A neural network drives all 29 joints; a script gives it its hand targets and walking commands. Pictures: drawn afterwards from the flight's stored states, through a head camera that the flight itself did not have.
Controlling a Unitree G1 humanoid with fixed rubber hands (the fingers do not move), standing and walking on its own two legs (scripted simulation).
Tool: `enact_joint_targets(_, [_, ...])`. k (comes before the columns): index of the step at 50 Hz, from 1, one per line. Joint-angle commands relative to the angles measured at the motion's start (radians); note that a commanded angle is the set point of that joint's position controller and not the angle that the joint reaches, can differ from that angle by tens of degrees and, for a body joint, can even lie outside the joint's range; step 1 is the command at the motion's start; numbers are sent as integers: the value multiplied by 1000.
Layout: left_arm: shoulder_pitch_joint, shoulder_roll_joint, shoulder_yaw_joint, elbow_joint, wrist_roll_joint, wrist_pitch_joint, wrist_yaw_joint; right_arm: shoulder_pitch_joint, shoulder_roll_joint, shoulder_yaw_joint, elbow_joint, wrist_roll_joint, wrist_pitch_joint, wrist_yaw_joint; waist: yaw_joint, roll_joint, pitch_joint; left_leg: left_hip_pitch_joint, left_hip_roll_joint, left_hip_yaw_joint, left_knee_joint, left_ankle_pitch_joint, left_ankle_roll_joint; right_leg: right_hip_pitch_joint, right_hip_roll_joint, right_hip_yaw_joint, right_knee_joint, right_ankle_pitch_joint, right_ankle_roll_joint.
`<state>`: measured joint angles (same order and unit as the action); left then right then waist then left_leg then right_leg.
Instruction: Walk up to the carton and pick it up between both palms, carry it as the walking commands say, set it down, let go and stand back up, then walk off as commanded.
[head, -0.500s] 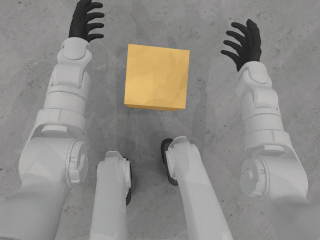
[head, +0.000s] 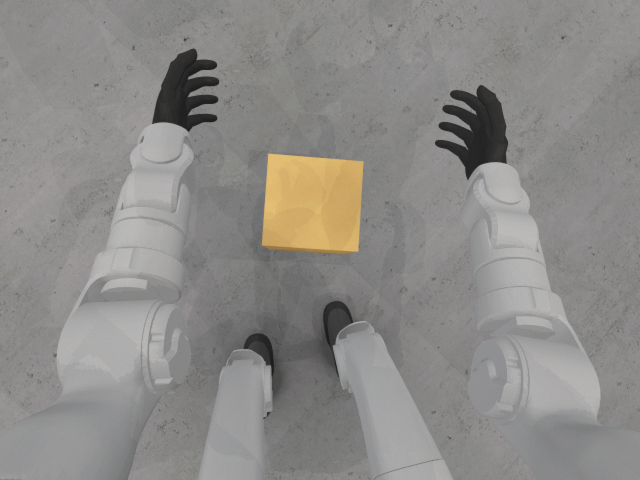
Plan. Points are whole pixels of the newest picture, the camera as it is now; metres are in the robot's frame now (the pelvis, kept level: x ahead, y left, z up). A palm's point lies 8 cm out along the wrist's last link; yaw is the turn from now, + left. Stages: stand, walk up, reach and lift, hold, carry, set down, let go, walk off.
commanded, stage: set down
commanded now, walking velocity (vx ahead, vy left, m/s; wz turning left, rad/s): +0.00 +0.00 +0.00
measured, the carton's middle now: (310, 211) +0.45 -0.07 -0.53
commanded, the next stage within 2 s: let go in 0.04 s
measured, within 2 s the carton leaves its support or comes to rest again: neither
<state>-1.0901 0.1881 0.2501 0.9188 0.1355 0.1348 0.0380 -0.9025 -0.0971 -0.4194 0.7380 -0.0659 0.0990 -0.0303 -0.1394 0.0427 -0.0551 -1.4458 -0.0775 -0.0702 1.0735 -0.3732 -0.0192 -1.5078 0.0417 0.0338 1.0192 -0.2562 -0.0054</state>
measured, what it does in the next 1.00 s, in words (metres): rises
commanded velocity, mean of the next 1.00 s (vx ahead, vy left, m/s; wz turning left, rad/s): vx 0.00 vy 0.00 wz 0.00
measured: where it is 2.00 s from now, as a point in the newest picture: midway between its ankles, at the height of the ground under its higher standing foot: (302, 373)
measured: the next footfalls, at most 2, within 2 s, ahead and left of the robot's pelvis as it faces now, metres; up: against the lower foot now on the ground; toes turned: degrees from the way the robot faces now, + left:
none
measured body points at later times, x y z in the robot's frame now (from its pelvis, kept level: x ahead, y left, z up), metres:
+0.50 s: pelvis +0.05 -0.02 +0.07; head +0.25 -0.03 +0.48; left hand +0.39 +0.15 -0.04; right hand +0.33 -0.27 -0.03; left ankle +0.04 +0.12 -0.63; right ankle +0.08 -0.11 -0.63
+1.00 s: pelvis +0.09 +0.02 +0.11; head +0.12 +0.02 +0.56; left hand +0.27 +0.24 +0.03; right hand +0.25 -0.23 +0.04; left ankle +0.04 +0.12 -0.63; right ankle +0.08 -0.11 -0.63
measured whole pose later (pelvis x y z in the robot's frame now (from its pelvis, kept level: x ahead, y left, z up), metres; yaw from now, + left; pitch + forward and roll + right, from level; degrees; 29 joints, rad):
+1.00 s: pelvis +0.09 +0.02 +0.11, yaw -2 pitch +0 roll -1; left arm 0.20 0.21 0.04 0.46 0.01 0.06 -0.05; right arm 0.23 -0.22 -0.04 0.43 0.00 0.08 0.07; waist -0.02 0.01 0.06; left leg -0.13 -0.04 -0.07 0.44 -0.31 0.03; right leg -0.20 0.04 0.06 0.41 -0.21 0.00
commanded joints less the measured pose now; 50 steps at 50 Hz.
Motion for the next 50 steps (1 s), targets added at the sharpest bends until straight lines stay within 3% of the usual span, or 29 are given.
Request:
enact_joint_targets(1, [-185, 40, 23, -81, 33, -29, 3, -125, -68, -8, -83, -33, -30, 5, -28, 37, -818, 324, -31, 62, -123, 211, -33, 655, 22, -79, -65, 367, 62])
enact_joint_targets(8, [-12, -23, 26, -198, 66, -33, 57, -17, -111, 14, -153, -63, -39, 43, -12, 22, -1001, 451, -23, 61, -158, 383, -43, 857, 30, -62, -92, 545, 44])
enact_joint_targets(11, [169, -49, -10, -310, 56, -33, 86, 145, -123, 61, -200, -74, -35, 78, -7, 12, -1100, 545, -20, 64, -200, 460, -46, 1013, 24, -46, -113, 640, 35])
enact_joint_targets(15, [349, -76, -59, -474, 37, -34, 106, 338, -153, 139, -267, -38, -35, 120, 0, 6, -960, 584, -22, 64, -292, 411, -37, 1103, 5, -14, -178, 623, 22])
enact_joint_targets(17, [441, -74, -72, -505, 33, -42, 94, 424, -162, 169, -298, -12, -43, 130, 1, -10, -861, 577, -22, 64, -332, 359, -28, 1152, -3, 1, -217, 611, 19])
enact_joint_targets(22, [640, -39, -91, -488, -1, -74, 61, 588, -171, 240, -308, 49, -69, 145, 41, -55, -657, 594, -7, 69, -421, 232, -14, 1257, -25, 29, -303, 518, 19])
enact_joint_targets(29, [892, 10, -108, -442, -52, -117, 0, 844, -163, 321, -324, 82, -94, 125, 81, -87, -387, 749, 23, 69, -527, 133, 0, 1338, -43, 51, -428, 371, 21])
enact_joint_targets(40, [1158, 80, -163, -511, -104, -140, -64, 1070, -212, 358, -406, 82, -92, 94, 118, -47, -123, 1096, 50, 52, -684, 242, 20, 1456, -24, 21, -582, 332, 20])
enact_joint_targets(50, [1255, 92, -192, -566, -129, -72, -92, 1115, -224, 349, -394, 64, -21, 103, 116, -3, 50, 1220, 74, 18, -733, 298, -1, 1483, 8, -24, -606, 231, 10])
